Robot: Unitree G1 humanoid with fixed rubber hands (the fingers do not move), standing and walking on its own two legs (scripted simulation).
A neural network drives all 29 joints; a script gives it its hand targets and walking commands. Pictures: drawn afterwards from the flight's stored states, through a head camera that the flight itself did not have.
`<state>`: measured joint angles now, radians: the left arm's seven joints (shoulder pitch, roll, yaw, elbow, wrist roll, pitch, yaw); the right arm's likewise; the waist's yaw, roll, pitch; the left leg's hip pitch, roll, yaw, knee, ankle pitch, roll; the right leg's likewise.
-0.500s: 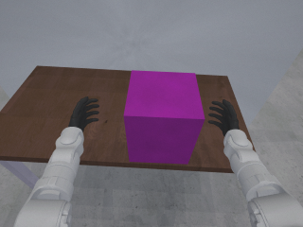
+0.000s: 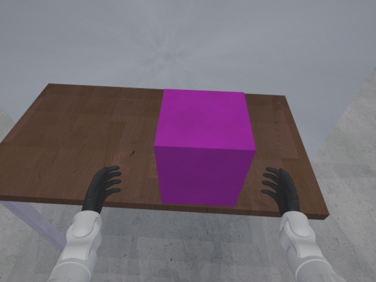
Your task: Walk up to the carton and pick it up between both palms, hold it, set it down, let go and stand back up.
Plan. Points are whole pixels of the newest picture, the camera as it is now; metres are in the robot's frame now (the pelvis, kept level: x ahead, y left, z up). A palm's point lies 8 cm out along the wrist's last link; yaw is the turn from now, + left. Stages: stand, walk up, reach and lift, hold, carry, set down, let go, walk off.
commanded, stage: set down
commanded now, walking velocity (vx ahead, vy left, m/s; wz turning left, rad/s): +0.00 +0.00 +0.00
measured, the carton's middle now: (201, 150) +0.45 -0.02 -0.01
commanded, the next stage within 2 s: let go in 1.34 s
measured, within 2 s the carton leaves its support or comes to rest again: neither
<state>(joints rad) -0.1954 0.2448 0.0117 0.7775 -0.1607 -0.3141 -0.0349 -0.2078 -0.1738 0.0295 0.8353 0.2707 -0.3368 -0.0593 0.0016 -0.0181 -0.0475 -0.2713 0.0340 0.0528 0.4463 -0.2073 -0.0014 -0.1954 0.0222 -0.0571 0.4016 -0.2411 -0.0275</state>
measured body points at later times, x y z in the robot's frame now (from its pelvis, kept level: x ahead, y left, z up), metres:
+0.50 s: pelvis +0.01 +0.00 +0.00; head +0.01 +0.01 +0.45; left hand +0.25 +0.23 -0.04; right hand +0.25 -0.21 -0.04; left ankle +0.01 +0.12 -0.74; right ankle -0.02 -0.10 -0.74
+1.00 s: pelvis +0.02 -0.01 +0.00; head +0.01 +0.00 +0.45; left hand +0.21 +0.23 -0.06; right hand +0.21 -0.22 -0.06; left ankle +0.01 +0.12 -0.74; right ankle -0.02 -0.10 -0.74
